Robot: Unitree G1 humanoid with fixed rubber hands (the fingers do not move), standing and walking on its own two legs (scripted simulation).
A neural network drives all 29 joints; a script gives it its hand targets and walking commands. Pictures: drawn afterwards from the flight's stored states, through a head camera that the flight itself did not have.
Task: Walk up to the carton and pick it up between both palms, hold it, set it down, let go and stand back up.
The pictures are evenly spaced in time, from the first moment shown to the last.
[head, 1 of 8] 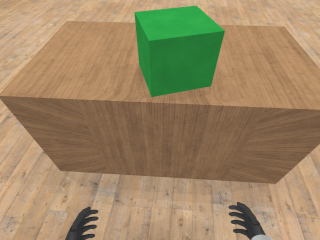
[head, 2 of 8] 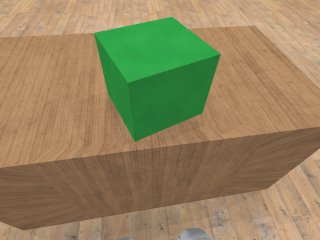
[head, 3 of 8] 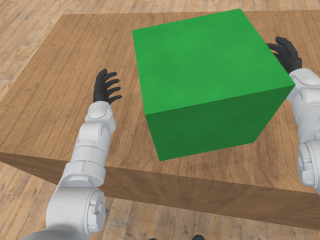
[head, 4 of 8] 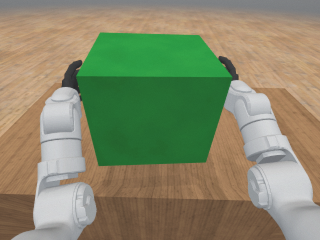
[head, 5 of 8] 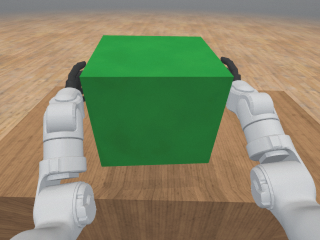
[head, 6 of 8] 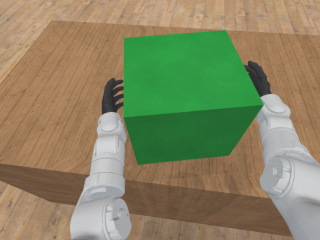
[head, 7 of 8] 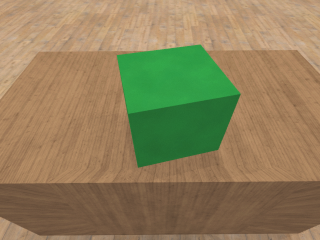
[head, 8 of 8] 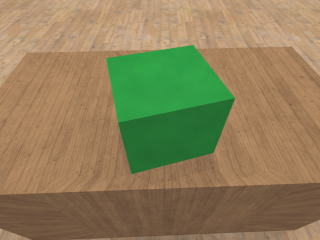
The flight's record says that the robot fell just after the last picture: no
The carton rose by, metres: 0.21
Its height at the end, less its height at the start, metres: +0.00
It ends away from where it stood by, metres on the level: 0.03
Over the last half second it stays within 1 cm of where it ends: yes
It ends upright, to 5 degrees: yes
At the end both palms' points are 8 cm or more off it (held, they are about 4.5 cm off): yes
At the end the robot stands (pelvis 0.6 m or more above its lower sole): yes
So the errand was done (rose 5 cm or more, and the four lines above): yes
